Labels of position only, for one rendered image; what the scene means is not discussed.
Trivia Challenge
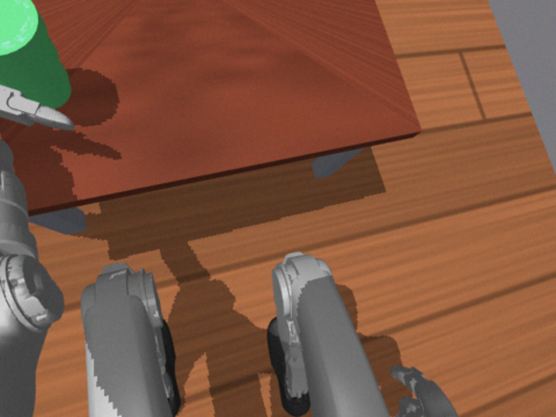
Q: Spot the left robot foot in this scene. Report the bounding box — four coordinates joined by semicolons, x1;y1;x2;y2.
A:
161;319;181;417

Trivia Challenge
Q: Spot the right robot foot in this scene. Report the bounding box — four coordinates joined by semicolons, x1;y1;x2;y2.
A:
267;317;310;417

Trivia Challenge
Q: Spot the left robot hand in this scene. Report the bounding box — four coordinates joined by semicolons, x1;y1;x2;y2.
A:
0;84;75;130

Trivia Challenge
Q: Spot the cup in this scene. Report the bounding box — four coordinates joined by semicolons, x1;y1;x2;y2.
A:
0;0;71;109

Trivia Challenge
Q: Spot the right robot hand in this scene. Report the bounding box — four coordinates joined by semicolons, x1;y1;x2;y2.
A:
390;366;459;417

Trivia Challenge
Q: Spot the coffee table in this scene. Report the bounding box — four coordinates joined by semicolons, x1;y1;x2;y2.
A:
0;0;422;235

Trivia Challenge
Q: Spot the left robot arm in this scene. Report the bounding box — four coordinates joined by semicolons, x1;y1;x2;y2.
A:
0;139;64;417

